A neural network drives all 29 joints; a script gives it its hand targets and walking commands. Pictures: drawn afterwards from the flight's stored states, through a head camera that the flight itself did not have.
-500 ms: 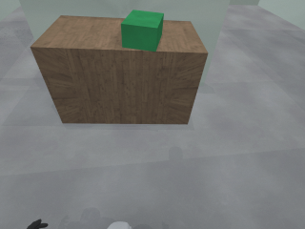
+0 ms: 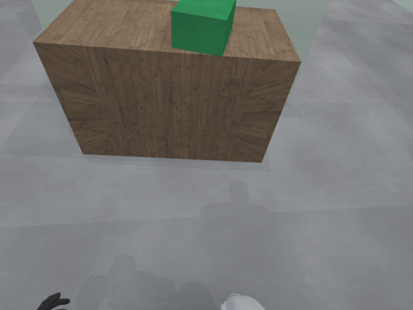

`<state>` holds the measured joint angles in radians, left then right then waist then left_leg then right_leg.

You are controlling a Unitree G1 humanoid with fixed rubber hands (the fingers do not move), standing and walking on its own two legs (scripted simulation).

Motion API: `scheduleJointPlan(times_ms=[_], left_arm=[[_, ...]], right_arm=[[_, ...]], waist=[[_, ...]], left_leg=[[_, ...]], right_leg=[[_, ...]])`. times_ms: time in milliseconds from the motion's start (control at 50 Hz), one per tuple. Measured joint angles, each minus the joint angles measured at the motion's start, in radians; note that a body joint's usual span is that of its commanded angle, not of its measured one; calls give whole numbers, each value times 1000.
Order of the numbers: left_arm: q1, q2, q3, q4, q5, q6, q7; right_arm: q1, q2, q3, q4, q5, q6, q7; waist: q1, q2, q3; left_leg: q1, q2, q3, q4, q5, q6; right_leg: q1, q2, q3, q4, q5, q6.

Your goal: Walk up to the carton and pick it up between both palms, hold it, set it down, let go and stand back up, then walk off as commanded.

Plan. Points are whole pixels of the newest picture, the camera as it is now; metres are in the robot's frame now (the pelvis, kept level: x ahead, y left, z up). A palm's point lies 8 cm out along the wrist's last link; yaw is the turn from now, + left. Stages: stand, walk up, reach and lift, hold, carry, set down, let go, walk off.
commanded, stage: walk off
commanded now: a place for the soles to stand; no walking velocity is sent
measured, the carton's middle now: (205, 21) +1.23 +0.01 +0.03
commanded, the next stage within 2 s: stand in 1.18 s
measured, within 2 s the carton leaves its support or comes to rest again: neither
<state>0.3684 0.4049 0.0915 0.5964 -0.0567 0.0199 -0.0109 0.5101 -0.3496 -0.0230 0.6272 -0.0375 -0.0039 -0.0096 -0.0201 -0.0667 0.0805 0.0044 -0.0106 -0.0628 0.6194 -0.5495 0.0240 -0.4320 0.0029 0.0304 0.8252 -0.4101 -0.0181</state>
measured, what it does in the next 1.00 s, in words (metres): walks ahead: right foot, then left foot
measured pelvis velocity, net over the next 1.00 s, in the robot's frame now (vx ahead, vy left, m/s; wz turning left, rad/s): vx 0.13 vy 0.01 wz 0.01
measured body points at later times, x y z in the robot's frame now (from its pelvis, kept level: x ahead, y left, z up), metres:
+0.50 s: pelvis +0.15 +0.02 +0.00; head +0.15 +0.04 +0.44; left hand +0.24 +0.34 -0.10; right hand +0.27 -0.27 -0.08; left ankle +0.26 +0.16 -0.71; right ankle +0.10 -0.12 -0.70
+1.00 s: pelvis +0.13 +0.01 +0.00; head +0.15 +0.02 +0.45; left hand +0.21 +0.34 -0.10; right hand +0.27 -0.28 -0.09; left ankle +0.26 +0.16 -0.71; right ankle +0.10 -0.13 -0.71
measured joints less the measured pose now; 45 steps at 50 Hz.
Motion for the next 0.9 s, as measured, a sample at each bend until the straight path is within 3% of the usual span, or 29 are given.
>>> scheduleJointPlan(times_ms=[60,100,160,340,420,440,460,600,660,680,900], left_arm=[[-12,-1,1,0,0,-25,6],[3,-1,0,1,0,-33,26],[30,-1,0,1,0,-35,40],[42,-1,0,1,0,-44,55],[34,-2,-1,1,0,-44,53],[25,-1,0,4,0,-41,51],[8,-1,0,14,0,-34,48],[-43,-1,0,25,0,-5,37],[-43,-1,0,45,0,-5,31],[-47,-1,0,54,0,-6,30],[-51,-1,0,120,0,-8,17]], right_arm=[[-5,0,0,1,0,2,0],[-26,0,0,0,0,4,0],[-83,0,0,-1,0,5,0],[-199,-1,0,-1,0,6,7],[-211,-3,0,-1,0,6,7],[-214,-2,0,0,0,6,7],[-222,0,0,4,0,6,7],[-288,1,0,3,0,6,6],[-314,1,0,3,0,10,6],[-325,1,0,4,1,12,6],[-330,1,0,46,12,29,6]], waist=[[2,28,20],[2,35,15],[1,40,5],[-1,51,3],[-2,56,3],[-1,54,8],[-1,44,17],[0,43,59],[1,41,56],[0,45,71],[0,97,58]], left_leg=[[-48,15,-16,139,-26,-2],[-137,-1,-26,317,1,-2],[-264,-24,-19,424,0,-2],[-499,24,-6,356,57,-2],[-447,58,-6,106,276,-2],[-435,58,-6,82,372,-15],[-433,50,1,95,388,-31],[-427,56,12,104,339,-43],[-468,63,16,104,350,-43],[-474,66,15,104,356,-44],[-453,77,8,73,376,-44]], right_leg=[[9,10,-25,-51,135,1],[18,7,-35,-25,88,0],[61,-1,-36,-61,55,-3],[222,-1,-36,-141,8,0],[262,0,-37,-106,-49,25],[263,-2,-36,-80,-71,32],[262,-12,-31,-56,-83,32],[243,-8,-26,42,-146,32],[243,-9,-25,-77,-143,32],[244,-6,-26,-113,-81,35],[245,6,-31,-109,-41,42]])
